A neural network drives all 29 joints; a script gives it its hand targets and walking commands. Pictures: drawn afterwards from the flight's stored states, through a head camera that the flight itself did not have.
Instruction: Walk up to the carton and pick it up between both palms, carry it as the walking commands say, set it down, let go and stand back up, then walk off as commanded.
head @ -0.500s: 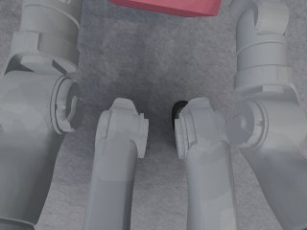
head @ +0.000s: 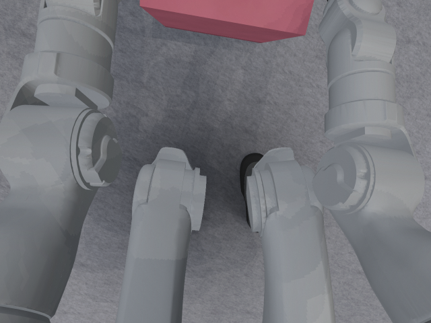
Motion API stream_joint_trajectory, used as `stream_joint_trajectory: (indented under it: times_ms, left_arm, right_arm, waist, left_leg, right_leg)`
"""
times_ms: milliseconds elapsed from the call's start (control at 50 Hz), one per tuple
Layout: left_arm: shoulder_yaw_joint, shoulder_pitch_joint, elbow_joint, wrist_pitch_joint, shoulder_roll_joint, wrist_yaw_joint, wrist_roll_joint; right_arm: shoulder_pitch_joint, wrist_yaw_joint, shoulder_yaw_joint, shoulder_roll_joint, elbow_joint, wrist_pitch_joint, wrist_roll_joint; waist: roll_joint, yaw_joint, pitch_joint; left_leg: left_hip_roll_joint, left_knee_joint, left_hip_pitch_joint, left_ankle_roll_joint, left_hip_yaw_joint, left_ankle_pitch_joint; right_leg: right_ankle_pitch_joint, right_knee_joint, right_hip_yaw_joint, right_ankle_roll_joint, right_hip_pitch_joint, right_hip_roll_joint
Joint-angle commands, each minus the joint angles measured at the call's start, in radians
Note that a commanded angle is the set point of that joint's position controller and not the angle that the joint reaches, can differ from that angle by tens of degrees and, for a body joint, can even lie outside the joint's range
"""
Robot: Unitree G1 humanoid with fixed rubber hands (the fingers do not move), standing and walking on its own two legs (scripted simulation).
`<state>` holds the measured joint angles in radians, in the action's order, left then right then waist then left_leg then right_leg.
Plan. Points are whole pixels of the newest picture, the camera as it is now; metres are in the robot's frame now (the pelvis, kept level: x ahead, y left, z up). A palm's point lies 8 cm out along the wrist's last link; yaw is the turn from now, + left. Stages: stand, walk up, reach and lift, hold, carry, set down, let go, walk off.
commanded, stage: set down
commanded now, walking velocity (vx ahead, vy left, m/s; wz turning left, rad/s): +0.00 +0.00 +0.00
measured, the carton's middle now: out of the picture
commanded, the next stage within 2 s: none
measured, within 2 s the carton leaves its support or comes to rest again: neither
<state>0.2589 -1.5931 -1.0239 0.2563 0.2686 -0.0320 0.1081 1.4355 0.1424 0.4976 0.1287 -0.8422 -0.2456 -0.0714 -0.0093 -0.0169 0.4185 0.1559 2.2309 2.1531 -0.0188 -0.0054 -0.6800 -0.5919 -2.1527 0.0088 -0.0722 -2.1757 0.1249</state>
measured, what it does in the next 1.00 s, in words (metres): stands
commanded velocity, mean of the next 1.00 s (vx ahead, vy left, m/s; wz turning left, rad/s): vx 0.00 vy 0.00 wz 0.00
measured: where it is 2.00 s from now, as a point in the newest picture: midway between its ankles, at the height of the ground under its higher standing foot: (214, 211)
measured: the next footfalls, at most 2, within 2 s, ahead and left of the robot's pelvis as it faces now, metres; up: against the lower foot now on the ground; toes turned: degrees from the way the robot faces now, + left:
none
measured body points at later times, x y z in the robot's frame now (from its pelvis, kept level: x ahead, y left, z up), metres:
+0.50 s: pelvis +0.01 +0.00 -0.01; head +0.39 +0.03 +0.23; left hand +0.59 +0.14 -0.18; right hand +0.56 -0.15 -0.18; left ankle +0.08 +0.09 -0.35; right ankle +0.12 -0.12 -0.35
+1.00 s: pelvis +0.01 +0.00 -0.01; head +0.38 +0.03 +0.22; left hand +0.59 +0.15 -0.18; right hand +0.56 -0.15 -0.18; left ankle +0.09 +0.09 -0.35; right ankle +0.12 -0.12 -0.35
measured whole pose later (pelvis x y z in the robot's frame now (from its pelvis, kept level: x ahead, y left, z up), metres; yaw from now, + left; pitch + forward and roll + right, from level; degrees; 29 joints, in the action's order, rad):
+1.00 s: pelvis +0.01 +0.00 -0.01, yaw +0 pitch +34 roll -4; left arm 0.31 -1.57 -1.00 0.20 0.27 0.02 0.16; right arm 1.44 0.05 0.52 0.15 -0.89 -0.20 -0.07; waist -0.04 -0.02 0.44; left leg 0.12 2.27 2.16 -0.04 0.00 -0.71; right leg -0.62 -2.19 -0.01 -0.07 -2.18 0.12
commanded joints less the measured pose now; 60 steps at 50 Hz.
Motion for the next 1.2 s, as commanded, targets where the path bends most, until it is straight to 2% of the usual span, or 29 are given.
stream_joint_trajectory:
  times_ms: [0, 20, 60, 100, 140, 240, 280, 300, 320, 400, 420, 440, 500, 540, 580, 620, 640, 680, 700, 800, 840, 860, 880, 960, 1060, 1100, 1120, 1140, 1180]
  left_arm:
    - [-0.261, -0.312, -0.002, -0.006, -0.949, 0.249, -0.071]
    - [-0.249, -0.298, -0.013, -0.006, -0.932, 0.247, -0.064]
    - [-0.252, -0.286, -0.022, -0.002, -0.933, 0.245, -0.05]
    - [-0.246, -0.279, -0.012, -0.004, -0.924, 0.245, -0.042]
    - [-0.259, -0.27, -0.012, -0.006, -0.923, 0.243, -0.046]
    - [-0.259, -0.229, -0.027, -0.005, -0.921, 0.249, -0.038]
    - [-0.254, -0.216, -0.031, -0.006, -0.918, 0.25, -0.026]
    - [-0.251, -0.216, -0.03, -0.009, -0.91, 0.252, -0.03]
    - [-0.247, -0.203, -0.036, -0.007, -0.908, 0.254, -0.023]
    - [-0.271, -0.209, -0.021, -0.018, -0.913, 0.255, -0.036]
    - [-0.269, -0.21, -0.014, -0.021, -0.904, 0.256, -0.035]
    - [-0.279, -0.209, -0.02, -0.019, -0.907, 0.256, -0.04]
    - [-0.262, -0.2, -0.029, -0.017, -0.881, 0.257, -0.024]
    - [-0.263, -0.2, -0.037, -0.016, -0.889, 0.259, -0.021]
    - [-0.245, -0.2, -0.053, -0.013, -0.882, 0.263, -0.012]
    - [-0.233, -0.187, -0.076, -0.007, -0.876, 0.265, -0.003]
    - [-0.226, -0.191, -0.076, -0.007, -0.867, 0.267, 0.005]
    - [-0.224, -0.189, -0.075, -0.007, -0.867, 0.267, 0.002]
    - [-0.224, -0.194, -0.064, -0.009, -0.86, 0.266, 0.005]
    - [-0.226, -0.185, -0.077, -0.008, -0.849, 0.264, 0.011]
    - [-0.215, -0.179, -0.077, -0.01, -0.829, 0.265, 0.015]
    - [-0.212, -0.186, -0.075, -0.011, -0.825, 0.263, 0.023]
    - [-0.215, -0.186, -0.076, -0.01, -0.826, 0.263, 0.02]
    - [-0.205, -0.177, -0.074, -0.018, -0.768, 0.25, 0.024]
    - [-0.195, -0.177, -0.08, -0.032, -0.655, 0.227, 0.025]
    - [-0.183, -0.173, -0.077, -0.041, -0.609, 0.215, 0.026]
    - [-0.179, -0.173, -0.075, -0.047, -0.562, 0.203, 0.027]
    - [-0.167, -0.163, -0.084, -0.052, -0.511, 0.191, 0.033]
    - [-0.145, -0.168, -0.08, -0.062, -0.391, 0.162, 0.036]
  right_arm:
    - [0.55, -0.294, -0.402, -0.842, 0.006, 0.009, 0.076]
    - [0.539, -0.299, -0.404, -0.855, 0.008, 0.008, 0.079]
    - [0.529, -0.303, -0.398, -0.848, 0.011, 0.008, 0.069]
    - [0.518, -0.307, -0.397, -0.859, 0.006, 0.007, 0.074]
    - [0.496, -0.309, -0.395, -0.862, 0.001, 0.008, 0.075]
    - [0.456, -0.31, -0.387, -0.841, -0.024, 0.009, 0.069]
    - [0.444, -0.311, -0.387, -0.858, -0.024, 0.008, 0.072]
    - [0.435, -0.311, -0.389, -0.862, -0.023, 0.011, 0.073]
    - [0.43, -0.312, -0.388, -0.858, -0.022, 0.013, 0.074]
    - [0.428, -0.311, -0.392, -0.865, -0.016, 0.021, 0.081]
    - [0.428, -0.31, -0.401, -0.862, -0.015, 0.023, 0.086]
    - [0.43, -0.306, -0.398, -0.851, -0.017, 0.026, 0.085]
    - [0.426, -0.307, -0.391, -0.85, -0.026, 0.024, 0.087]
    - [0.421, -0.308, -0.386, -0.835, -0.037, 0.023, 0.087]
    - [0.424, -0.31, -0.375, -0.832, -0.052, 0.02, 0.079]
    - [0.411, -0.311, -0.357, -0.825, -0.063, 0.016, 0.068]
    - [0.412, -0.314, -0.347, -0.828, -0.059, 0.015, 0.061]
    - [0.415, -0.313, -0.345, -0.805, -0.053, 0.015, 0.06]
    - [0.406, -0.315, -0.347, -0.817, -0.06, 0.017, 0.061]
    - [0.391, -0.314, -0.319, -0.799, -0.067, 0.018, 0.047]
    - [0.382, -0.313, -0.32, -0.79, -0.064, 0.019, 0.043]
    - [0.387, -0.313, -0.313, -0.793, -0.066, 0.017, 0.045]
    - [0.385, -0.313, -0.308, -0.785, -0.065, 0.02, 0.042]
    - [0.367, -0.302, -0.292, -0.737, -0.078, 0.026, 0.046]
    - [0.364, -0.271, -0.261, -0.633, -0.073, 0.043, 0.032]
    - [0.36, -0.256, -0.245, -0.578, -0.074, 0.052, 0.032]
    - [0.339, -0.247, -0.216, -0.535, -0.091, 0.057, 0.027]
    - [0.329, -0.235, -0.209, -0.497, -0.092, 0.063, 0.028]
    - [0.311, -0.205, -0.181, -0.391, -0.092, 0.074, 0.025]
  waist:
    - [0.074, -0.02, -1.1]
    - [0.066, -0.004, -1.092]
    - [0.072, -0.016, -1.061]
    - [0.074, 0.004, -1.057]
    - [0.07, -0.008, -1.049]
    - [0.074, -0.009, -1.009]
    - [0.082, 0.011, -0.999]
    - [0.064, -0.005, -0.998]
    - [0.073, 0.01, -0.993]
    - [0.083, 0.006, -1.002]
    - [0.065, 0.012, -1.001]
    - [0.073, -0.005, -0.999]
    - [0.074, 0.016, -0.966]
    - [0.087, 0.006, -0.952]
    - [0.072, 0.015, -0.925]
    - [0.062, -0.006, -0.894]
    - [0.067, 0.004, -0.89]
    - [0.067, -0.008, -0.89]
    - [0.067, 0.006, -0.893]
    - [0.086, -0.009, -0.877]
    - [0.063, -0.008, -0.872]
    - [0.086, 0.009, -0.871]
    - [0.085, 0.002, -0.867]
    - [0.085, 0.006, -0.887]
    - [0.066, -0.005, -0.889]
    - [0.07, 0.006, -0.904]
    - [0.087, -0.004, -0.903]
    - [0.088, 0.009, -0.912]
    - [0.091, 0.008, -0.925]
  left_leg:
    - [-0.008, -0.233, -0.435, -0.007, -0.027, 0.437]
    - [-0.009, -0.236, -0.436, -0.011, -0.028, 0.439]
    - [-0.011, -0.236, -0.443, -0.014, -0.036, 0.444]
    - [-0.01, -0.23, -0.431, -0.015, -0.025, 0.441]
    - [-0.012, -0.229, -0.435, -0.018, -0.036, 0.458]
    - [-0.012, -0.22, -0.412, -0.015, -0.032, 0.453]
    - [-0.015, -0.219, -0.411, -0.016, -0.029, 0.453]
    - [-0.016, -0.216, -0.404, -0.019, -0.034, 0.455]
    - [-0.015, -0.209, -0.399, -0.015, -0.029, 0.468]
    - [-0.019, -0.203, -0.399, -0.015, -0.03, 0.49]
    - [-0.016, -0.199, -0.384, -0.015, -0.032, 0.482]
    - [-0.018, -0.205, -0.382, -0.014, -0.034, 0.469]
    - [-0.021, -0.199, -0.379, -0.018, -0.027, 0.447]
    - [-0.022, -0.202, -0.383, -0.017, -0.028, 0.438]
    - [-0.022, -0.209, -0.362, -0.019, -0.032, 0.415]
    - [-0.026, -0.216, -0.351, -0.022, -0.039, 0.384]
    - [-0.026, -0.21, -0.36, -0.024, -0.035, 0.386]
    - [-0.029, -0.207, -0.368, -0.023, -0.04, 0.399]
    - [-0.029, -0.211, -0.372, -0.022, -0.04, 0.399]
    - [-0.035, -0.213, -0.402, -0.018, -0.049, 0.404]
    - [-0.033, -0.208, -0.397, -0.02, -0.047, 0.401]
    - [-0.036, -0.209, -0.397, -0.018, -0.043, 0.389]
    - [-0.035, -0.207, -0.396, -0.017, -0.044, 0.396]
    - [-0.038, -0.206, -0.417, -0.014, -0.042, 0.397]
    - [-0.045, -0.207, -0.425, -0.01, -0.046, 0.389]
    - [-0.047, -0.201, -0.432, 0.0, -0.042, 0.399]
    - [-0.049, -0.205, -0.446, 0.003, -0.042, 0.39]
    - [-0.051, -0.205, -0.462, 0.008, -0.042, 0.394]
    - [-0.059, -0.207, -0.47, 0.014, -0.04, 0.377]
  right_leg:
    - [0.361, 0.07, -0.071, 0.068, 0.444, 0.027]
    - [0.357, 0.067, -0.072, 0.065, 0.441, 0.022]
    - [0.349, 0.065, -0.075, 0.066, 0.413, 0.021]
    - [0.347, 0.069, -0.067, 0.067, 0.419, 0.024]
    - [0.36, 0.058, -0.072, 0.065, 0.411, 0.022]
    - [0.362, 0.056, -0.065, 0.065, 0.412, 0.021]
    - [0.357, 0.059, -0.058, 0.067, 0.401, 0.022]
    - [0.371, 0.055, -0.06, 0.067, 0.419, 0.019]
    - [0.382, 0.059, -0.054, 0.068, 0.416, 0.023]
    - [0.407, 0.048, -0.053, 0.067, 0.423, 0.024]
    - [0.41, 0.044, -0.05, 0.066, 0.43, 0.025]
    - [0.402, 0.043, -0.057, 0.065, 0.435, 0.024]
    - [0.374, 0.047, -0.046, 0.066, 0.406, 0.022]
    - [0.36, 0.051, -0.048, 0.067, 0.397, 0.02]
    - [0.339, 0.05, -0.047, 0.066, 0.385, 0.018]
    - [0.308, 0.054, -0.056, 0.064, 0.37, 0.017]
    - [0.303, 0.056, -0.051, 0.066, 0.358, 0.018]
    - [0.308, 0.051, -0.055, 0.063, 0.357, 0.014]
    - [0.304, 0.052, -0.054, 0.063, 0.353, 0.018]
    - [0.291, 0.048, -0.064, 0.061, 0.328, 0.015]
    - [0.292, 0.05, -0.064, 0.06, 0.341, 0.014]
    - [0.283, 0.052, -0.054, 0.062, 0.333, 0.017]
    - [0.289, 0.052, -0.056, 0.064, 0.338, 0.018]
    - [0.292, 0.048, -0.06, 0.062, 0.349, 0.015]
    - [0.289, 0.044, -0.078, 0.05, 0.361, 0.011]
    - [0.302, 0.041, -0.076, 0.046, 0.378, 0.01]
    - [0.288, 0.039, -0.082, 0.046, 0.366, 0.01]
    - [0.293, 0.041, -0.084, 0.041, 0.376, 0.008]
    - [0.296, 0.043, -0.084, 0.037, 0.404, 0.002]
